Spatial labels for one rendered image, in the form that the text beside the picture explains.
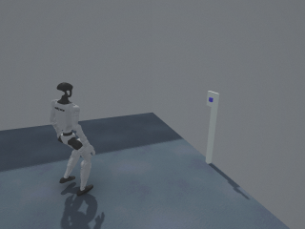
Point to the right robot forearm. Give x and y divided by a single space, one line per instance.
81 135

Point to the left robot upper arm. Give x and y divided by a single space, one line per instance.
52 114

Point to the right robot thigh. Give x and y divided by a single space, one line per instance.
78 145

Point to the left robot forearm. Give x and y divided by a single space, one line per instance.
55 126

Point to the humanoid robot head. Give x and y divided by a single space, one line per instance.
64 86

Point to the panel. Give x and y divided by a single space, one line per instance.
213 116

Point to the robot right hand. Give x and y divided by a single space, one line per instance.
90 150

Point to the right robot upper arm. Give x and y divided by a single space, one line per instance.
75 110

